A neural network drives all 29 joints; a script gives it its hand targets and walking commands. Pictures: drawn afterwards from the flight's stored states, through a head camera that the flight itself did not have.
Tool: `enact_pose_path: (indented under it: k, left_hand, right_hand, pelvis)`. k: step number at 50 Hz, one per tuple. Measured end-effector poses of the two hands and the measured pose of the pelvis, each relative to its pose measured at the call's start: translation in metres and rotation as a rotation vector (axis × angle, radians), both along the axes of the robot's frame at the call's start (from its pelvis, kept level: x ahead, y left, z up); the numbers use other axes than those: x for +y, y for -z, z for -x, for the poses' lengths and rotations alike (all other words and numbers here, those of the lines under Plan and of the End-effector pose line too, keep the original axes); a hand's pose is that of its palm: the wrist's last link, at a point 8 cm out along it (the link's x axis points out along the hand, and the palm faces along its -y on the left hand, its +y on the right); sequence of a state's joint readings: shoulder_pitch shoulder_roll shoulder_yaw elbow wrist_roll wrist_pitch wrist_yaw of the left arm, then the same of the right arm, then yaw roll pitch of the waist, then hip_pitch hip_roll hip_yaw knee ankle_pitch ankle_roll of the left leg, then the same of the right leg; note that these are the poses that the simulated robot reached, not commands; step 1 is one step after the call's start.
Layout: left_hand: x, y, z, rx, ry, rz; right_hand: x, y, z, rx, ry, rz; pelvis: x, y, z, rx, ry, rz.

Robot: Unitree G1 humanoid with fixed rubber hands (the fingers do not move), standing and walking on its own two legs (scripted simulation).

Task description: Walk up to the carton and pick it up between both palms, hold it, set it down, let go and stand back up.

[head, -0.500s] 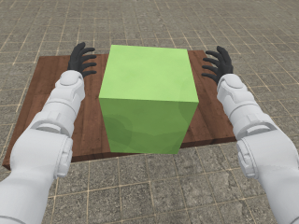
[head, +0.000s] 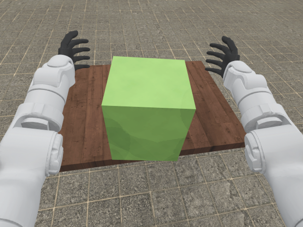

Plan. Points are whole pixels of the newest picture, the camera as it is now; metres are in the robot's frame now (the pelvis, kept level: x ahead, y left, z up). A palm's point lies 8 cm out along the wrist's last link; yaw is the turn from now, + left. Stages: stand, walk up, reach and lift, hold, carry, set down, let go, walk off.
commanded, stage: set down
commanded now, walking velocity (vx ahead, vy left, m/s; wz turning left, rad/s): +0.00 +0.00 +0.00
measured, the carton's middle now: (147, 111) +0.43 +0.00 +0.06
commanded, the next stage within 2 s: none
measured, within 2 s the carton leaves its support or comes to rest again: neither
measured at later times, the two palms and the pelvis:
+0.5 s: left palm (66, 92) +0.41 +0.21 +0.15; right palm (227, 97) +0.40 -0.21 +0.15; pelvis +0.01 +0.00 +0.00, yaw -1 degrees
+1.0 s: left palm (66, 124) +0.34 +0.21 +0.11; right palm (229, 130) +0.32 -0.21 +0.10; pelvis +0.00 +0.00 +0.00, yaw -2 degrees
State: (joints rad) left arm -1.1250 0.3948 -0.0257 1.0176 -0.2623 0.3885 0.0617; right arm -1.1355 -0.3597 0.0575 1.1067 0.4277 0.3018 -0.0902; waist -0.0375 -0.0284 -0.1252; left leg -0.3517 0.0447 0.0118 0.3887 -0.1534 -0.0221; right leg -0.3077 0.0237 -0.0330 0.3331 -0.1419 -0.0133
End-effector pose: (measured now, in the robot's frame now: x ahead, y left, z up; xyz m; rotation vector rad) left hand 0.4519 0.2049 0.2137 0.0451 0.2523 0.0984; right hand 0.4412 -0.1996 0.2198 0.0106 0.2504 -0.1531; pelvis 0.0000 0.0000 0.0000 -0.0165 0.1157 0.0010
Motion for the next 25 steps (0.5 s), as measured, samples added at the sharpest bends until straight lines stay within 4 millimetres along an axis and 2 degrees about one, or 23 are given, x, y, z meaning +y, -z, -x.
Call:
enact_pose_path:
  k: [5, 14, 18, 25]
  left_hand:
    - [-0.004, 0.002, -0.001, 0.006, 0.009, 0.000]
    - [-0.007, -0.001, 0.002, -0.011, 0.035, -0.001]
    - [-0.002, 0.015, 0.014, -0.004, 0.036, -0.001]
    - [0.007, 0.059, 0.044, 0.032, 0.024, 0.022]
  right_hand:
    - [-0.006, 0.011, 0.000, 0.020, 0.007, -0.028]
    - [-0.009, 0.018, 0.004, -0.011, -0.015, -0.025]
    - [-0.009, 0.031, 0.015, -0.015, -0.021, -0.023]
    - [-0.007, 0.068, 0.043, -0.008, -0.019, -0.039]
  pelvis:
    - [-0.001, 0.000, 0.000, 0.000, 0.008, 0.002]
    - [-0.003, -0.002, -0.002, -0.029, 0.017, -0.003]
    - [-0.003, -0.003, -0.005, -0.066, 0.018, -0.006]
    - [-0.003, -0.003, -0.005, -0.100, 0.016, -0.006]
